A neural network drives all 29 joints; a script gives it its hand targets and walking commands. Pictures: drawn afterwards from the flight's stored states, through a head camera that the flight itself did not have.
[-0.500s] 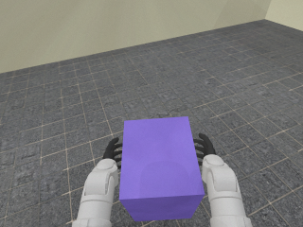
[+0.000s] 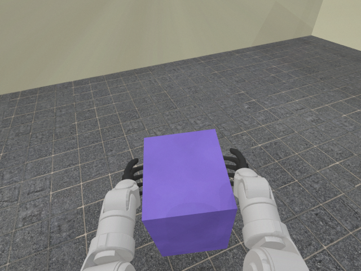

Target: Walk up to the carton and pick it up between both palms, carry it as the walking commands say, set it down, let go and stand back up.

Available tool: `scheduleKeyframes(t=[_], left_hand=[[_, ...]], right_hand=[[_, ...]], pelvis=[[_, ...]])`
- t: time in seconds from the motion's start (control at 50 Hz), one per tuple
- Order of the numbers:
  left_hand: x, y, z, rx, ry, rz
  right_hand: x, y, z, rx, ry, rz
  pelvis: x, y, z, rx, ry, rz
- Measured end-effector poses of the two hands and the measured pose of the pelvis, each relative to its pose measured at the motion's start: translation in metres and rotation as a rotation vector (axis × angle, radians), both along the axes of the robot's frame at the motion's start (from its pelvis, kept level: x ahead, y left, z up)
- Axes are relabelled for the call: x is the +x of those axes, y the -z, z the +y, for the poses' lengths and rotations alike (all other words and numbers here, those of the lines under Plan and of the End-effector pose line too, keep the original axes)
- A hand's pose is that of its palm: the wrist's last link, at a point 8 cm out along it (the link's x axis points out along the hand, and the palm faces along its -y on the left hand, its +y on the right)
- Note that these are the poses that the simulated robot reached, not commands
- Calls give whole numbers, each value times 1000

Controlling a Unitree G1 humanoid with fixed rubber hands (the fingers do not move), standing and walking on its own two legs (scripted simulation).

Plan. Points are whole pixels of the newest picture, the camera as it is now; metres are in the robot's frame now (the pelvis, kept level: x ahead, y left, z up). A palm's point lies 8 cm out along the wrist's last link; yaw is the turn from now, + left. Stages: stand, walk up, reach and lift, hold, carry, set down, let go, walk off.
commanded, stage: set down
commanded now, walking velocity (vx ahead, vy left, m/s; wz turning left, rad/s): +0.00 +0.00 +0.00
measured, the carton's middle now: (187, 195) +0.33 +0.00 -0.02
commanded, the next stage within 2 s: none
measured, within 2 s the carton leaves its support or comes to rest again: neither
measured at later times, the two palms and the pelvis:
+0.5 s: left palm (146, 180) +0.36 +0.11 +0.01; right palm (248, 183) +0.35 -0.16 +0.00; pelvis +0.05 -0.01 +0.00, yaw +0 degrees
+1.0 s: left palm (145, 208) +0.35 +0.13 -0.10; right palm (236, 208) +0.34 -0.15 -0.10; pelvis +0.02 +0.00 -0.03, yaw +0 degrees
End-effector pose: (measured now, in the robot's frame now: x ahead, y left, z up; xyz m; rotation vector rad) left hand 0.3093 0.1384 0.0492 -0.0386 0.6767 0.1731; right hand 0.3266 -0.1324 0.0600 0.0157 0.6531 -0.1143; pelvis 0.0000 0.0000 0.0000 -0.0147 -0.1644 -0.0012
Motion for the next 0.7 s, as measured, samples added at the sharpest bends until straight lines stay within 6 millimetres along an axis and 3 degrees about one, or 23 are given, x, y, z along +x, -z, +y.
scheduleKeyframes(t=[0.4,0.52,0.7], left_hand=[[46,29,-28,-23,47,44],[53,41,-30,-7,59,37],[54,75,-28,-3,63,35]], right_hand=[[16,46,-29,1,59,51],[22,59,-31,-7,51,57],[23,92,-29,-30,43,71]], pelvis=[[45,-4,-9,15,1,76],[49,-5,-12,19,2,123],[45,-1,-11,18,3,250]])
